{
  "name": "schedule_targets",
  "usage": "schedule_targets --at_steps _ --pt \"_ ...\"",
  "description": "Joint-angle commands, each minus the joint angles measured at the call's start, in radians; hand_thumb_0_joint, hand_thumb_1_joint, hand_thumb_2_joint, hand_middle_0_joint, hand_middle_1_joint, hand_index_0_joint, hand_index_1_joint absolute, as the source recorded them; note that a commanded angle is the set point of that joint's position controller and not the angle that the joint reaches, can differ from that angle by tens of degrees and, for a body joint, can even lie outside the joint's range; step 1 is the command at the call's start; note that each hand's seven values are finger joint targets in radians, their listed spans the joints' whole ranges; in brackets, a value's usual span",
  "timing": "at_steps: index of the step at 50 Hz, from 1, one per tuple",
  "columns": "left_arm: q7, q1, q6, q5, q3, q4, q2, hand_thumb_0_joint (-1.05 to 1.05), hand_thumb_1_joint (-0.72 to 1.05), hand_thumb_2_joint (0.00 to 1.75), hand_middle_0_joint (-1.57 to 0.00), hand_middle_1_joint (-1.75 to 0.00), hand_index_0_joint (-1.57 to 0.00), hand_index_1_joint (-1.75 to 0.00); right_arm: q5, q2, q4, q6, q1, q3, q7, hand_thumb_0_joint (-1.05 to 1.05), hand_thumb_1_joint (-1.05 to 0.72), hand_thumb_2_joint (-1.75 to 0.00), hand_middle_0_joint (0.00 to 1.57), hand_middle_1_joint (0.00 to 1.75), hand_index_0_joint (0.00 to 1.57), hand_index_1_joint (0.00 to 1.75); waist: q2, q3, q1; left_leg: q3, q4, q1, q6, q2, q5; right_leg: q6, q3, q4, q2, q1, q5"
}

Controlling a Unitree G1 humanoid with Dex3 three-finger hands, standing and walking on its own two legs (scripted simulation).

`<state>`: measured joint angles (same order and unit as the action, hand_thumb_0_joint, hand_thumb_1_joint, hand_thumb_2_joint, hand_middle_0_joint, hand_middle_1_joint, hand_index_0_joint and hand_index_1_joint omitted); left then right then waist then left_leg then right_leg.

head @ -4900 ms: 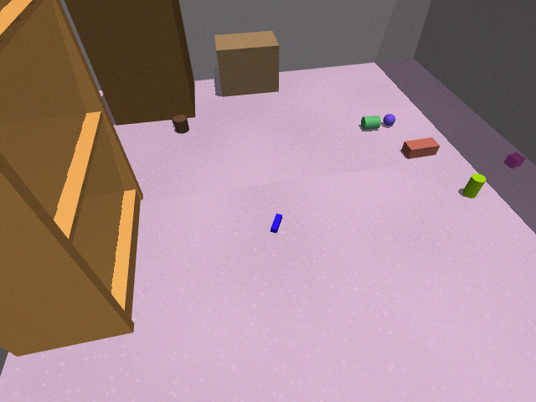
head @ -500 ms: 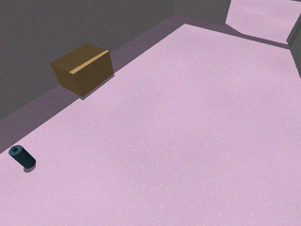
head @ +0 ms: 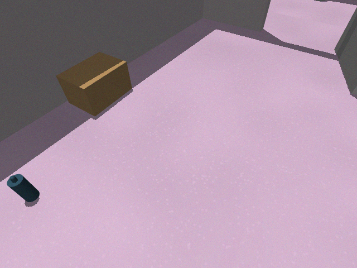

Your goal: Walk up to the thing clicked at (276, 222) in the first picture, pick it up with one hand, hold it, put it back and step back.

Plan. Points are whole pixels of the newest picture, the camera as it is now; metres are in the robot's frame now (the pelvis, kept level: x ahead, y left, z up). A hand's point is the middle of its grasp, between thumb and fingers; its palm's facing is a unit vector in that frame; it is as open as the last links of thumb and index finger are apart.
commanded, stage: stand
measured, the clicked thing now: out of the picture -0.61 +0.78 -0.77
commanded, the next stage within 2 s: none
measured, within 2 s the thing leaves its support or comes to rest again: neither
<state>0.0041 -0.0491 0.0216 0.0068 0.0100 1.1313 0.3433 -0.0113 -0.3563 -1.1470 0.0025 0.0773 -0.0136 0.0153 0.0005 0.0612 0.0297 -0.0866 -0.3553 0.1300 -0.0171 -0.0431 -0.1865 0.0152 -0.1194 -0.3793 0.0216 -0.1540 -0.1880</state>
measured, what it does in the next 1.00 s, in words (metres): stands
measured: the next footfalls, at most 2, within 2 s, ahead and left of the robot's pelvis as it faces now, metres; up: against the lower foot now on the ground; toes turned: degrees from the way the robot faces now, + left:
none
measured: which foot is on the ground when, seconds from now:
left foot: down 0.00-1.00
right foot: down 0.00-1.00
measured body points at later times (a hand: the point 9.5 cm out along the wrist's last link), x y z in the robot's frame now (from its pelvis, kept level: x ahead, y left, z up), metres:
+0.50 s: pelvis +0.01 +0.01 +0.00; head +0.02 +0.00 +0.45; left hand +0.07 +0.31 -0.13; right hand +0.10 -0.29 -0.13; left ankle +0.00 +0.13 -0.75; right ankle +0.01 -0.13 -0.75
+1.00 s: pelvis +0.02 +0.01 +0.00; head +0.03 +0.01 +0.45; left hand +0.09 +0.31 -0.13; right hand +0.11 -0.29 -0.13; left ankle +0.00 +0.13 -0.75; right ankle +0.01 -0.13 -0.75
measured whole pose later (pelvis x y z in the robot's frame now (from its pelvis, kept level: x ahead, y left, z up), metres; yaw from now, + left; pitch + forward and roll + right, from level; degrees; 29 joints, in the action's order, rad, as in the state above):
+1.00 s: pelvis +0.02 +0.01 +0.00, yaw +2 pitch -1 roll +0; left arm 0.00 -0.10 0.01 0.01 0.01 1.13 0.35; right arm -0.01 -0.35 -1.14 0.01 0.08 -0.01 0.01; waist 0.00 0.04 0.01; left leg -0.05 -0.32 0.11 -0.01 -0.02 -0.19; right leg 0.03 -0.08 -0.33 -0.01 -0.11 -0.20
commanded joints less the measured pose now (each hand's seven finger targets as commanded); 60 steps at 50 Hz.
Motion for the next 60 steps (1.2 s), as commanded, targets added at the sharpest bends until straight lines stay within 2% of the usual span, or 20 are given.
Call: schedule_targets --at_steps 1,5,8,11,14,17,18,21,23,26,27,35,39,43,44,47,50,55,57,60 --pt "-0.018 0.037 0.017 0.000 -0.047 -0.049 0.217 0.00 0.90 0.90 -0.20 -0.30 -0.20 -0.30 0.002 -0.206 0.054 0.027 -0.065 -0.042 -0.014 0.00 -0.90 -0.90 0.20 0.30 0.20 0.30 -0.007 -0.101 -0.009 0.111 0.080 -0.060 0.028 -0.104 0.043 -0.033 -0.054 0.074 -0.111 -0.015 0.156" --pt "-0.017 0.031 0.019 0.000 -0.049 -0.047 0.216 0.00 0.90 0.90 -0.20 -0.30 -0.20 -0.30 0.000 -0.205 0.052 0.027 -0.056 -0.043 -0.013 0.00 -0.90 -0.90 0.20 0.30 0.20 0.30 0.000 -0.087 -0.008 0.114 0.091 -0.045 0.031 -0.100 -0.013 -0.030 -0.056 0.096 -0.116 -0.026 0.112" --pt "-0.018 0.029 0.022 0.001 -0.050 -0.046 0.219 0.00 0.90 0.90 -0.20 -0.30 -0.20 -0.30 0.000 -0.200 0.052 0.029 -0.048 -0.043 -0.013 0.00 -0.90 -0.90 0.20 0.30 0.20 0.30 -0.019 -0.103 -0.007 0.118 0.081 -0.071 0.033 -0.104 0.043 -0.032 -0.053 0.092 -0.122 -0.020 0.154" --pt "-0.016 0.022 0.017 -0.001 -0.050 -0.046 0.213 0.00 0.90 0.90 -0.20 -0.30 -0.20 -0.30 -0.001 -0.205 0.051 0.029 -0.047 -0.043 -0.015 0.00 -0.90 -0.90 0.20 0.30 0.20 0.30 0.014 -0.086 -0.010 0.123 0.102 -0.048 0.033 -0.103 -0.016 -0.031 -0.048 0.098 -0.116 -0.025 0.105" --pt "-0.014 0.011 0.018 0.000 -0.050 -0.047 0.211 0.00 0.90 0.90 -0.20 -0.30 -0.20 -0.30 0.000 -0.203 0.057 0.030 -0.049 -0.044 -0.015 0.00 -0.90 -0.90 0.20 0.30 0.20 0.30 0.001 -0.103 -0.014 0.122 0.091 -0.077 0.037 -0.106 0.045 -0.033 -0.046 0.090 -0.121 -0.027 0.148" --pt "-0.015 0.003 0.017 0.002 -0.046 -0.045 0.206 0.00 0.90 0.90 -0.20 -0.30 -0.20 -0.30 0.001 -0.203 0.057 0.028 -0.053 -0.044 -0.014 0.00 -0.90 -0.90 0.20 0.30 0.20 0.30 -0.009 -0.083 -0.013 0.126 0.089 -0.064 0.033 -0.101 0.008 -0.028 -0.041 0.102 -0.118 -0.036 0.105" --pt "-0.016 0.008 0.019 0.002 -0.047 -0.050 0.214 0.00 0.90 0.90 -0.20 -0.30 -0.20 -0.30 -0.001 -0.200 0.057 0.029 -0.042 -0.044 -0.014 0.00 -0.90 -0.90 0.20 0.30 0.20 0.30 -0.016 -0.100 -0.010 0.125 0.083 -0.071 0.034 -0.103 0.056 -0.032 -0.041 0.095 -0.125 -0.021 0.139" --pt "-0.017 -0.008 0.017 0.000 -0.046 -0.047 0.210 0.00 0.90 0.90 -0.20 -0.30 -0.20 -0.30 0.002 -0.198 0.058 0.026 -0.044 -0.042 -0.014 0.00 -0.90 -0.90 0.20 0.30 0.20 0.30 -0.003 -0.086 -0.012 0.123 0.083 -0.074 0.036 -0.098 0.043 -0.030 -0.042 0.104 -0.124 -0.035 0.140" --pt "-0.018 -0.005 0.019 0.001 -0.045 -0.050 0.216 0.00 0.90 0.90 -0.20 -0.30 -0.20 -0.30 0.001 -0.201 0.059 0.027 -0.034 -0.043 -0.013 0.00 -0.90 -0.90 0.20 0.30 0.20 0.30 -0.017 -0.104 -0.005 0.124 0.073 -0.079 0.035 -0.100 0.088 -0.033 -0.037 0.090 -0.129 -0.012 0.171" --pt "-0.018 -0.018 0.017 0.000 -0.043 -0.050 0.213 0.00 0.90 0.90 -0.20 -0.30 -0.20 -0.30 0.002 -0.200 0.058 0.025 -0.042 -0.041 -0.014 0.00 -0.90 -0.90 0.20 0.30 0.20 0.30 -0.011 -0.095 -0.012 0.125 0.074 -0.074 0.034 -0.097 0.083 -0.029 -0.033 0.097 -0.125 -0.015 0.164" --pt "-0.018 -0.022 0.017 0.002 -0.042 -0.052 0.210 0.00 0.90 0.90 -0.20 -0.30 -0.20 -0.30 0.003 -0.205 0.060 0.025 -0.046 -0.043 -0.014 0.00 -0.90 -0.90 0.20 0.30 0.20 0.30 -0.005 -0.115 -0.013 0.126 0.065 -0.095 0.037 -0.102 0.113 -0.031 -0.030 0.089 -0.128 -0.009 0.189" --pt "-0.019 -0.023 0.015 -0.001 -0.043 -0.052 0.213 0.00 0.90 0.90 -0.20 -0.30 -0.20 -0.30 0.004 -0.199 0.059 0.025 -0.044 -0.040 -0.016 0.00 -0.90 -0.90 0.20 0.30 0.20 0.30 -0.016 -0.106 -0.017 0.126 0.064 -0.088 0.035 -0.102 0.156 -0.031 -0.022 0.083 -0.130 0.009 0.218" --pt "-0.019 -0.023 0.012 0.000 -0.044 -0.054 0.212 0.00 0.90 0.90 -0.20 -0.30 -0.20 -0.30 0.001 -0.201 0.062 0.026 -0.047 -0.039 -0.017 0.00 -0.90 -0.90 0.20 0.30 0.20 0.30 0.005 -0.083 -0.019 0.128 0.080 -0.058 0.033 -0.095 0.108 -0.028 -0.022 0.094 -0.130 0.011 0.173" --pt "-0.017 -0.024 0.010 0.002 -0.044 -0.058 0.208 0.00 0.90 0.90 -0.20 -0.30 -0.20 -0.30 0.003 -0.203 0.064 0.026 -0.047 -0.041 -0.017 0.00 -0.90 -0.90 0.20 0.30 0.20 0.30 -0.005 -0.102 -0.022 0.130 0.080 -0.085 0.034 -0.100 0.134 -0.031 -0.015 0.089 -0.127 0.004 0.175" --pt "-0.017 -0.025 0.009 0.000 -0.046 -0.057 0.207 0.00 0.90 0.90 -0.20 -0.30 -0.20 -0.30 0.003 -0.209 0.062 0.027 -0.041 -0.042 -0.018 0.00 -0.90 -0.90 0.20 0.30 0.20 0.30 0.011 -0.095 -0.022 0.127 0.084 -0.076 0.034 -0.097 0.112 -0.030 -0.022 0.094 -0.129 0.007 0.163" --pt "-0.017 -0.027 0.010 -0.001 -0.046 -0.057 0.208 0.00 0.90 0.90 -0.20 -0.30 -0.20 -0.30 0.004 -0.209 0.063 0.027 -0.039 -0.041 -0.017 0.00 -0.90 -0.90 0.20 0.30 0.20 0.30 0.004 -0.097 -0.024 0.128 0.081 -0.068 0.035 -0.098 0.128 -0.031 -0.020 0.091 -0.134 0.026 0.185" --pt "-0.019 -0.016 0.014 0.000 -0.046 -0.062 0.216 0.00 0.90 0.90 -0.20 -0.30 -0.20 -0.30 0.003 -0.199 0.064 0.030 -0.033 -0.039 -0.018 0.00 -0.90 -0.90 0.20 0.30 0.20 0.30 -0.014 -0.111 -0.016 0.129 0.069 -0.086 0.032 -0.099 0.207 -0.031 -0.015 0.081 -0.135 0.035 0.248" --pt "-0.021 -0.023 0.011 0.002 -0.047 -0.063 0.216 0.00 0.90 0.90 -0.20 -0.30 -0.20 -0.30 0.003 -0.204 0.067 0.025 -0.038 -0.042 -0.020 0.00 -0.90 -0.90 0.20 0.30 0.20 0.30 -0.014 -0.118 -0.018 0.124 0.059 -0.106 0.034 -0.102 0.200 -0.032 -0.011 0.083 -0.137 0.030 0.250" --pt "-0.021 -0.026 0.011 -0.001 -0.043 -0.061 0.210 0.00 0.90 0.90 -0.20 -0.30 -0.20 -0.30 0.005 -0.199 0.063 0.022 -0.034 -0.038 -0.018 0.00 -0.90 -0.90 0.20 0.30 0.20 0.30 -0.009 -0.086 -0.017 0.124 0.073 -0.077 0.031 -0.093 0.149 -0.027 -0.014 0.101 -0.133 0.017 0.212" --pt "-0.022 -0.023 0.011 0.001 -0.046 -0.066 0.218 0.00 0.90 0.90 -0.20 -0.30 -0.20 -0.30 0.003 -0.202 0.067 0.022 -0.035 -0.041 -0.019 0.00 -0.90 -0.90 0.20 0.30 0.20 0.30 -0.011 -0.106 -0.017 0.123 0.064 -0.095 0.033 -0.097 0.181 -0.031 -0.012 0.091 -0.135 0.023 0.238"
